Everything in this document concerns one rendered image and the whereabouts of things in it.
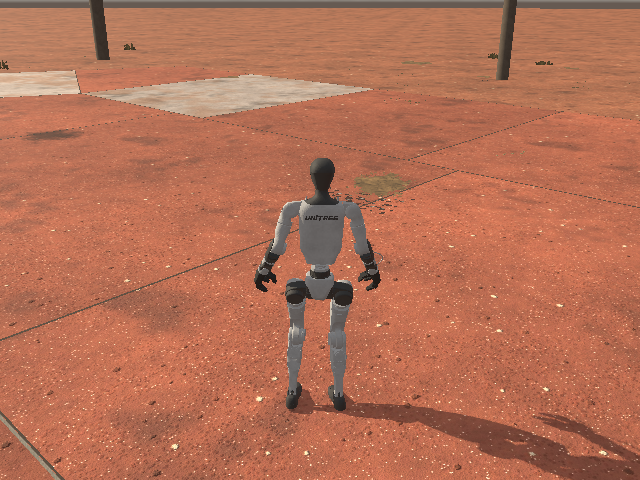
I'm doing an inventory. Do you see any robot right upper arm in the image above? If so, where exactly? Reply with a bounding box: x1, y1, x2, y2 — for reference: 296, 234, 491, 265
342, 201, 370, 255

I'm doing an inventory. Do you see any robot shin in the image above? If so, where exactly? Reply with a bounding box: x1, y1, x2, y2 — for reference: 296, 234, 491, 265
330, 331, 347, 397
287, 327, 303, 395

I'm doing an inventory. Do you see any robot left upper arm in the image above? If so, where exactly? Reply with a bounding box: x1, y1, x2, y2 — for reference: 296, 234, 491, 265
270, 201, 301, 255

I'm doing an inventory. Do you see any right robot forearm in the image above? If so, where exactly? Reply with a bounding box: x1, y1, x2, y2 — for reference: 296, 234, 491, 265
360, 239, 378, 275

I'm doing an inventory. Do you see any robot left shin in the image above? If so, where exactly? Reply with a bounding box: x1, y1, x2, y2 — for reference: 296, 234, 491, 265
287, 327, 303, 395

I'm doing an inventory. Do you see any left robot hand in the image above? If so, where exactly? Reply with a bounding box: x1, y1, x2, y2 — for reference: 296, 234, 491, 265
254, 269, 277, 292

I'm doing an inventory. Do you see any robot right shin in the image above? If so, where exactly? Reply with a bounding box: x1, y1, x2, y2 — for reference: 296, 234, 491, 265
330, 331, 347, 397

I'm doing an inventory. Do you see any right robot hand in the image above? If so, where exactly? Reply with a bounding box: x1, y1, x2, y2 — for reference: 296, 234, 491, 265
358, 270, 381, 291

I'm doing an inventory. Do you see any left robot forearm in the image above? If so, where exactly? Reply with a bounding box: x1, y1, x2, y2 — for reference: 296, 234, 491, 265
258, 239, 280, 275

